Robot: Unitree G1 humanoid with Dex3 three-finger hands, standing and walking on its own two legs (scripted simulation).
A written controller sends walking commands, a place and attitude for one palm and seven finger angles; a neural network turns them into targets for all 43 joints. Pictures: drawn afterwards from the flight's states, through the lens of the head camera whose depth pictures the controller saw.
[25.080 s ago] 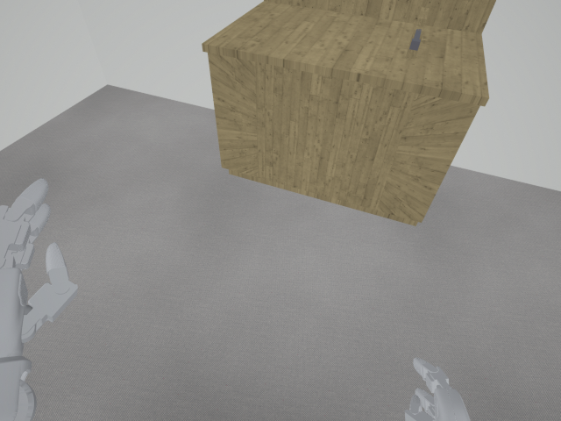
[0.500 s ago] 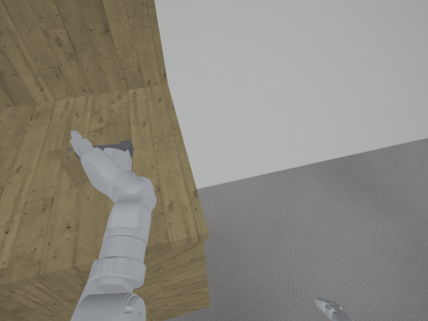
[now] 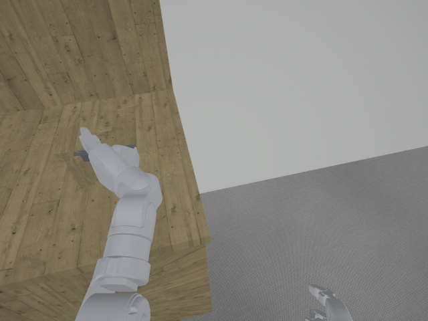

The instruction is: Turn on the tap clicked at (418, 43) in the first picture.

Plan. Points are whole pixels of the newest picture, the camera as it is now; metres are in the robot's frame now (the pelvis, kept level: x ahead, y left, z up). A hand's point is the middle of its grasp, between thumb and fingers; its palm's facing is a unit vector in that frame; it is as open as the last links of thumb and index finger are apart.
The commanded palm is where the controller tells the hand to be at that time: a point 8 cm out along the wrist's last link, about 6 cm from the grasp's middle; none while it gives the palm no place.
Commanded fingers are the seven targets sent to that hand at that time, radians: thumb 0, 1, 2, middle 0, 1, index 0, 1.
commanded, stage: lift the hand up off the lever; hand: left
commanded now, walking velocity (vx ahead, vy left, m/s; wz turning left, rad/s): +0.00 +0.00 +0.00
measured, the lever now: (130, 153) +0.46 +0.24 +0.06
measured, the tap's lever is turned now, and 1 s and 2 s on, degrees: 80 80 80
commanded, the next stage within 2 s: draw the hand back beside the body in 0.14 s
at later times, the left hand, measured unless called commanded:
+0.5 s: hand (133, 168) +0.34 +0.18 +0.14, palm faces +0.38 -0.92 -0.08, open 7.8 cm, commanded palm +0.28 +0.23 +0.15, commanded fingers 0.00 0.90 0.90 -0.16 -0.19 -0.16 -0.19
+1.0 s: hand (95, 194) +0.27 +0.21 +0.16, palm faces +0.24 -0.93 -0.28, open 7.6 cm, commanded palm +0.23 +0.26 +0.17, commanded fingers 0.00 0.90 0.90 -0.19 -0.27 -0.19 -0.27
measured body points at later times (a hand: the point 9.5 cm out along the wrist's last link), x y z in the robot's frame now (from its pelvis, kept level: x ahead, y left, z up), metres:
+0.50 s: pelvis -0.01 +0.00 +0.01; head -0.03 -0.02 +0.46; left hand +0.31 +0.22 +0.15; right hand +0.16 -0.24 -0.09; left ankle +0.02 +0.14 -0.73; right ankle -0.04 -0.09 -0.73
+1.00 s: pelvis -0.01 +0.02 +0.02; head -0.02 +0.00 +0.47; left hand +0.25 +0.26 +0.17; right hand +0.16 -0.21 -0.08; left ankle +0.02 +0.14 -0.73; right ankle -0.04 -0.09 -0.73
